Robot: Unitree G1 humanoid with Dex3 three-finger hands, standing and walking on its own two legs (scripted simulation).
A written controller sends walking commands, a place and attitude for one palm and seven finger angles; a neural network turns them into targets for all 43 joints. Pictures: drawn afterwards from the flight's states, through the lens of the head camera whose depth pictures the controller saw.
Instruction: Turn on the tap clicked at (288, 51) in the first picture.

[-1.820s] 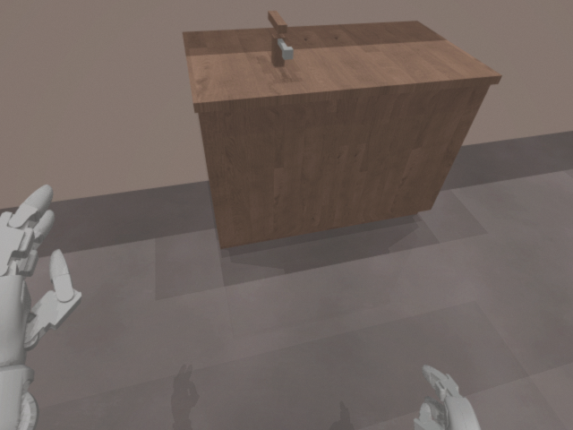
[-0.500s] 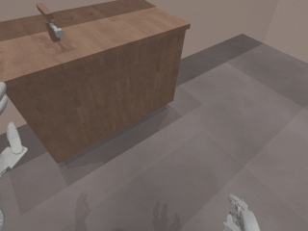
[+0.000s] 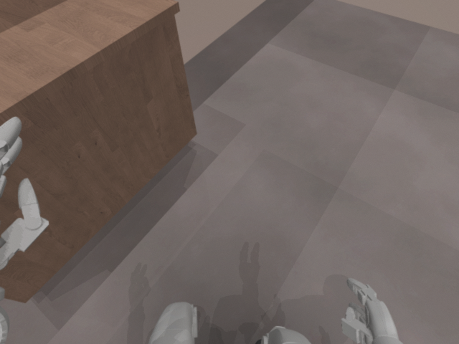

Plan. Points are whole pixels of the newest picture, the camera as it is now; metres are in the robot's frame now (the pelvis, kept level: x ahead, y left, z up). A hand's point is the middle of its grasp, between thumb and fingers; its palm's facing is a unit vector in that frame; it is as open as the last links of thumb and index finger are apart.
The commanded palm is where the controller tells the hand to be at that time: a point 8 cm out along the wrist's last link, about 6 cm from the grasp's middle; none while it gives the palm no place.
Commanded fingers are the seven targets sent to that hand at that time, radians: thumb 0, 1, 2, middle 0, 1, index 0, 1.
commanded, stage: walk to a spot facing it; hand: left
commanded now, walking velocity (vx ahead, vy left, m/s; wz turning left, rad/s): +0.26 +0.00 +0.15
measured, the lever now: out of the picture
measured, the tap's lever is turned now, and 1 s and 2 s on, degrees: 0 0 0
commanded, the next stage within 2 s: turn to face it in 0.02 s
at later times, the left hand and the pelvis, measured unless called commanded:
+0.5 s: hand (17, 160) +0.30 +0.26 +0.21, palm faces +0.45 -0.80 -0.40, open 7.4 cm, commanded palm +0.23 +0.31 +0.20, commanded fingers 0.00 0.90 0.90 -0.20 -0.30 -0.20 -0.30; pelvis +0.11 +0.01 +0.01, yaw +6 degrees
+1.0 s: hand out of the picture +0.21 +0.27 +0.20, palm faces +0.66 -0.62 -0.41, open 7.4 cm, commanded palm +0.13 +0.30 +0.20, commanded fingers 0.00 0.90 0.90 -0.20 -0.30 -0.20 -0.30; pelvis +0.09 -0.02 +0.01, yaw +22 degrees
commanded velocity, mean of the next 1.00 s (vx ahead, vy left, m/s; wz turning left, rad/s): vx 0.02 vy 0.00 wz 0.49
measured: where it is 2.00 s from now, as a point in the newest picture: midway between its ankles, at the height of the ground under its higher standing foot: outside the picture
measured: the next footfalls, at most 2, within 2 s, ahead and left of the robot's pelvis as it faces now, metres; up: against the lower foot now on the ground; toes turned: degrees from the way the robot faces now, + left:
left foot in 0.26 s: +0.23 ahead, +0.13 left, +0.00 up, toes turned +10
right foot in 0.60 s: +0.15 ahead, -0.13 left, +0.00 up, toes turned +5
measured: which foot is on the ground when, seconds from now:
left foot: up 0.00-0.24, down 0.26-0.64, up 0.66-0.94, down 0.96-1.00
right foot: down 0.00-0.28, up 0.30-0.58, down 0.60-0.96, up 0.98-1.00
